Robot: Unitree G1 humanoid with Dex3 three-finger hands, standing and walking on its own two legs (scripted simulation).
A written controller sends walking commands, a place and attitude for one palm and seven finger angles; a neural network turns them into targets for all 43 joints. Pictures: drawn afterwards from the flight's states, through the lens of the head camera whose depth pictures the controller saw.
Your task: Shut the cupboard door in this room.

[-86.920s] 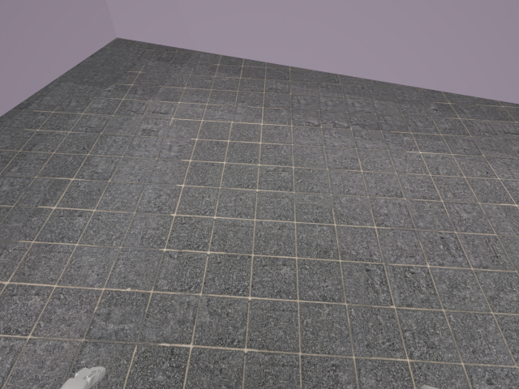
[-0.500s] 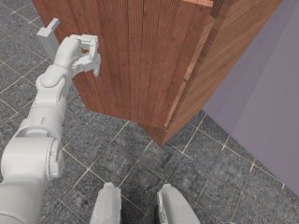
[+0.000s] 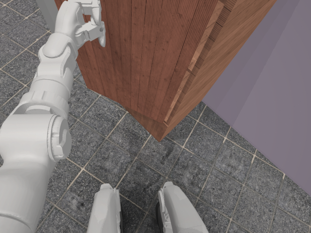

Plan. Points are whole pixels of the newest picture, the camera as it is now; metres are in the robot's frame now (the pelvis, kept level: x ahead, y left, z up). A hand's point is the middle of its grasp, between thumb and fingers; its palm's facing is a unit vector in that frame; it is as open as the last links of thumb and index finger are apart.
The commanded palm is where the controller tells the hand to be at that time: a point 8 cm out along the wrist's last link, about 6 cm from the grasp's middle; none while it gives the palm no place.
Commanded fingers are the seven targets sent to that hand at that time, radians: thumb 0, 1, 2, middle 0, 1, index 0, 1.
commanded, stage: pull the fist back off the door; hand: left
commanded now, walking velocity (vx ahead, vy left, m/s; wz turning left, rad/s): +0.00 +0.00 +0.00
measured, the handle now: (57, 8) +0.63 +0.17 +0.10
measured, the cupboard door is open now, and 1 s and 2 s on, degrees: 20 18 18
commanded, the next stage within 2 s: draw the hand back to the body in 0.80 s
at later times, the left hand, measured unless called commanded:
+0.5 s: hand (104, 41) +0.52 +0.07 +0.12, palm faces +0.09 -1.00 -0.03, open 3.1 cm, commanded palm +0.47 +0.10 +0.10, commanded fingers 0.00 0.90 0.90 -1.30 -1.50 -1.30 -1.50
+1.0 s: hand (108, 66) +0.46 +0.06 +0.11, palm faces +0.04 -1.00 -0.02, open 3.1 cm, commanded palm +0.42 +0.12 +0.12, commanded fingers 0.00 0.90 0.90 -1.30 -1.50 -1.30 -1.50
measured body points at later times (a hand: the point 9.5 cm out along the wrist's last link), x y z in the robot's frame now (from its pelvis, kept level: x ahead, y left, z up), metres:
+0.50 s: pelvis +0.04 -0.03 +0.05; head +0.14 -0.03 +0.49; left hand +0.51 +0.12 +0.12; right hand +0.04 -0.28 -0.08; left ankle +0.07 +0.11 -0.60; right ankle +0.03 -0.13 -0.60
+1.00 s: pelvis +0.03 -0.03 +0.05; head +0.11 -0.04 +0.49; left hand +0.45 +0.12 +0.11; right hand +0.13 -0.27 -0.07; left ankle +0.07 +0.11 -0.60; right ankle +0.03 -0.13 -0.60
